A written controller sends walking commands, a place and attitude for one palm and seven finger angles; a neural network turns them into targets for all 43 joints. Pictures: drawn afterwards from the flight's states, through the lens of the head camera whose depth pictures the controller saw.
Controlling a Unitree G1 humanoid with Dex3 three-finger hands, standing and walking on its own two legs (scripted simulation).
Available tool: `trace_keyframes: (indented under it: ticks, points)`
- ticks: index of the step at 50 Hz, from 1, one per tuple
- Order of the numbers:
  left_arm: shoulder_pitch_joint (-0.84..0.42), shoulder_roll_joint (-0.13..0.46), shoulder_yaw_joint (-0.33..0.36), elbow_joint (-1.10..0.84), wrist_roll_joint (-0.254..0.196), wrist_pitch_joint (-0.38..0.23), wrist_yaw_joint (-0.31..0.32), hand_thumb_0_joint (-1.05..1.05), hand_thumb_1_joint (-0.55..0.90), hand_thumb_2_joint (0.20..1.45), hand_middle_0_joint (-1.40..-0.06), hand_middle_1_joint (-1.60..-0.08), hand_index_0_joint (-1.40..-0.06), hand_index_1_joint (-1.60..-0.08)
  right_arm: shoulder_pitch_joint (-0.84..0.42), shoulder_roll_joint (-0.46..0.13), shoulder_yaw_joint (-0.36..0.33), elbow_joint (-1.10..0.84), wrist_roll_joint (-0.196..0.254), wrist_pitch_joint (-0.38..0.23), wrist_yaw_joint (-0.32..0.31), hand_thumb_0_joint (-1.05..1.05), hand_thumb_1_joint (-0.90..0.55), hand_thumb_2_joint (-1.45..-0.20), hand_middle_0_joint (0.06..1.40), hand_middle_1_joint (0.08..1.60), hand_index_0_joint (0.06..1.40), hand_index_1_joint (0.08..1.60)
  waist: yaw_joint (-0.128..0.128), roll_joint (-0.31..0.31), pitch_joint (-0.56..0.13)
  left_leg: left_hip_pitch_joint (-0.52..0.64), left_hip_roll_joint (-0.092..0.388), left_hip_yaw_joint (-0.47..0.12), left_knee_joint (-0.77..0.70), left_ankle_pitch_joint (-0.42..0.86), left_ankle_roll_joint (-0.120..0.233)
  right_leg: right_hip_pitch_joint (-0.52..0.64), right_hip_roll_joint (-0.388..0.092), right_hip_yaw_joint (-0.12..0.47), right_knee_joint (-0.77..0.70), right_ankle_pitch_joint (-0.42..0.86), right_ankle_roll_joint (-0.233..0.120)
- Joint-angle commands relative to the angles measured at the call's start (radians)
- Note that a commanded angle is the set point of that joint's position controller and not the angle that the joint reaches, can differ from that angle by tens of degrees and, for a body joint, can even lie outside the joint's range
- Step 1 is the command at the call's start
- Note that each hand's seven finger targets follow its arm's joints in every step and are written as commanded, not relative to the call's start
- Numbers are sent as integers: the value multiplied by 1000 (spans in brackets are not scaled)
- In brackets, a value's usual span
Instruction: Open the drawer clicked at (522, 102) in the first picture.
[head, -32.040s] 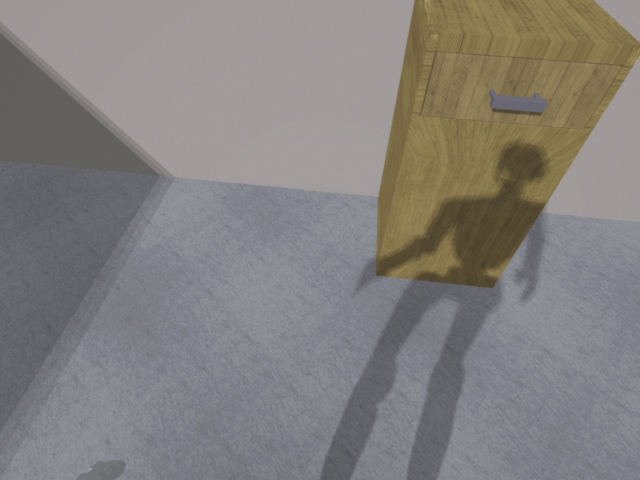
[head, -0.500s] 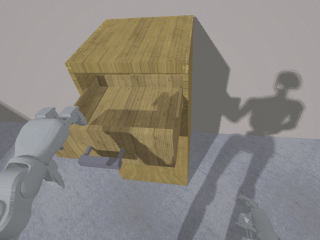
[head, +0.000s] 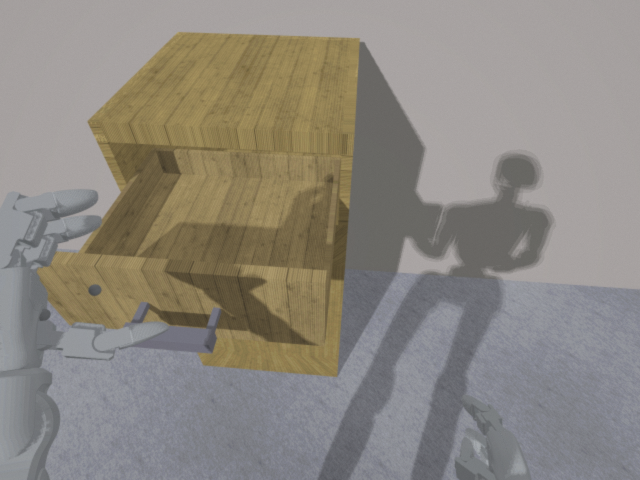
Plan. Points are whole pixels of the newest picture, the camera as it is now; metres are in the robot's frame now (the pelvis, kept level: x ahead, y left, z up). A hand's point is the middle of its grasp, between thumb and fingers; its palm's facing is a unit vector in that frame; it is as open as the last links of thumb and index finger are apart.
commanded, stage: draw the hand back to the body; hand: left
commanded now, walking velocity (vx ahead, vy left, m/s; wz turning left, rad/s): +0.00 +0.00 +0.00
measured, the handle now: (174, 324) +0.29 +0.25 +0.01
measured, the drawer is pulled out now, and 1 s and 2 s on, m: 0.28 0.28 0.28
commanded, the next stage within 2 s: step back with the hand held close in 0.68 s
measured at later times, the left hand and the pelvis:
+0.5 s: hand (66, 318) +0.19 +0.25 +0.20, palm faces +0.46 -0.80 -0.39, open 8.5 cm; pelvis +0.00 +0.00 +0.00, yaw +0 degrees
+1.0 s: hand (60, 334) +0.18 +0.25 +0.19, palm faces +0.38 -0.79 -0.47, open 7.5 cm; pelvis -0.02 +0.01 +0.00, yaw +0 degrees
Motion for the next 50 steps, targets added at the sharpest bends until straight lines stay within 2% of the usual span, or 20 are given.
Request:
trace_keyframes:
  ticks: [1, 7, 11, 13, 16, 23, 24, 26, 29, 33, 34, 37, 39, 40, 41, 42, 43, 45, 48, 50]
  points:
    - [-51, 179, 109, -238, -17, -65, 8, 0, 95, 555, -257, -817, -257, -817, -146, -111, -58, -166, 3, -66, -4, 0, -900, -900, 200, 300, 200, 300, 4, 35, -137, -38, -26, 40, -52, 281, 30, 56, 15, -23, -33, 221, -13]
    - [26, 187, 130, -270, -17, -65, 7, 0, 305, 645, -242, -683, -242, -683, -132, -116, -70, -166, 7, -67, 1, 0, -900, -900, 200, 300, 200, 300, 4, 46, -160, -29, -24, 46, -33, 338, 29, 53, 13, -21, -19, 275, -10]
    - [62, 186, 145, -240, -22, -58, 7, 0, 445, 705, -232, -592, -232, -592, -130, -115, -74, -165, 10, -61, -5, 0, -900, -900, 200, 300, 200, 300, 3, -11, -136, -40, -22, 45, -36, 317, 29, 38, 19, -24, -27, 259, -6]
    - [47, 213, 168, -258, -19, -57, 10, 0, 515, 735, -228, -548, -228, -548, -137, -116, -78, -162, 10, -60, -10, 0, -900, -900, 200, 300, 200, 300, 6, 35, -143, -25, -25, 50, -31, 311, 30, 30, 17, -14, -37, 260, -9]
    - [82, 176, 146, -226, -25, -49, 8, 0, 620, 780, -220, -480, -220, -480, -134, -108, -73, -164, 12, -53, -11, 0, -900, -900, 200, 300, 200, 300, 3, 3, -113, -43, -22, 45, -40, 279, 28, 18, 20, -23, -38, 221, -6]
    - [28, 203, 156, -268, -15, -43, 12, 0, 865, 885, -202, -322, -202, -322, -137, -111, -69, -167, 8, -59, -15, 0, -900, -900, 200, 300, 200, 300, 4, 39, -111, -36, -28, 32, -46, 231, 27, 3, 23, -13, -53, 167, -12]
    - [59, 170, 135, -232, -20, -38, 11, 0, 900, 900, -200, -300, -200, -300, -136, -103, -65, -166, 8, -59, -15, 0, -900, -900, 200, 300, 200, 300, 1, 45, -85, -47, -27, 39, -52, 215, 24, -3, 21, -20, -56, 153, -9]
    - [45, 172, 135, -227, -20, -37, 12, 0, 900, 900, -200, -300, -200, -300, -138, -102, -63, -167, 8, -59, -15, 0, -900, -900, 200, 300, 200, 300, 2, 9, -78, -55, -26, 29, -57, 200, 25, -4, 23, -21, -56, 131, -9]
    - [41, 177, 141, -239, -18, -37, 13, 0, 900, 900, -200, -300, -200, -300, -138, -101, -63, -168, 6, -63, -17, 0, -900, -900, 200, 300, 200, 300, 4, 47, -100, -42, -30, 34, -56, 194, 25, 6, 20, -16, -62, 130, -10]
    - [18, 201, 153, -263, -14, -38, 13, 0, 900, 900, -200, -300, -200, -300, -143, -104, -66, -170, 6, -65, -14, 0, -900, -900, 200, 300, 200, 300, 7, 30, -108, -38, -31, 25, -54, 198, 26, 9, 22, -9, -65, 130, -13]
    - [46, 167, 131, -235, -17, -35, 11, 0, 900, 900, -200, -300, -200, -300, -140, -100, -62, -166, 7, -65, -14, 0, -900, -900, 200, 300, 200, 300, 4, 51, -86, -48, -30, 30, -59, 192, 23, 3, 21, -17, -63, 124, -11]
    - [24, 185, 139, -249, -15, -36, 11, 0, 900, 900, -200, -300, -200, -300, -140, -102, -64, -173, 7, -62, -12, 0, -900, -900, 200, 300, 200, 300, 6, 5, -93, -48, -30, 22, -59, 182, 28, 2, 21, -11, -66, 109, -11]
    - [37, 176, 138, -233, -17, -38, 12, 0, 900, 900, -200, -300, -200, -300, -143, -100, -63, -167, 7, -67, -15, 0, -900, -900, 200, 300, 200, 300, 6, 29, -70, -53, -31, 28, -62, 167, 24, -5, 22, -14, -75, 96, -11]
    - [5, 270, 236, -266, -19, -66, 7, 0, 900, 900, -200, -300, -200, -300, -136, -142, -67, -210, 16, -32, -8, 0, -900, -900, 200, 300, 200, 300, -41, -28, 10, -154, -23, 14, -25, 93, 44, -151, -24, 56, -129, 92, -3]
    - [60, 229, 200, -228, -14, -73, -1, 0, 900, 900, -200, -300, -200, -300, -142, -125, -68, -201, 17, -13, -6, 0, -900, -900, 200, 300, 200, 300, -40, -88, -15, -148, -30, 4, 3, 70, 48, -169, -46, 65, -148, 60, -5]
    - [95, 216, 187, -230, -13, -79, -2, 0, 900, 900, -200, -300, -200, -300, -137, -124, -68, -208, 18, -2, -3, 0, -900, -900, 200, 300, 200, 300, -43, -92, -42, -149, -35, 13, 26, 69, 48, -178, -63, 78, -155, 38, -10]
    - [84, 231, 198, -285, -11, -95, -1, 0, 900, 900, -200, -300, -200, -300, -147, -127, -71, -215, 15, 2, -6, 0, -900, -900, 200, 300, 200, 300, -42, -30, -71, -144, -43, 17, 40, 101, 48, -174, -68, 83, -144, 89, -18]
    - [184, 218, 200, -275, -14, -102, 5, 0, 900, 900, -200, -300, -200, -300, -114, -132, -81, -219, 16, 13, -6, 0, -900, -900, 200, 300, 200, 300, -46, -12, -171, -144, -31, 7, 39, 195, 43, -101, -69, 55, -78, 187, -18]
    - [231, 243, 224, -325, -18, -107, 12, 0, 900, 900, -200, -300, -200, -300, -116, -140, -94, -240, 21, 25, -9, 0, -900, -900, 200, 300, 200, 300, -44, 37, -225, -143, -15, 2, 35, 342, 40, -70, -52, 25, -8, 305, -5]
    - [272, 244, 234, -324, -20, -105, 17, 0, 900, 900, -200, -300, -200, -300, -102, -140, -103, -251, 24, 37, -10, 0, -900, -900, 200, 300, 200, 300, -45, 9, -247, -160, -3, -6, 33, 397, 37, -46, -39, 10, 30, 334, 1]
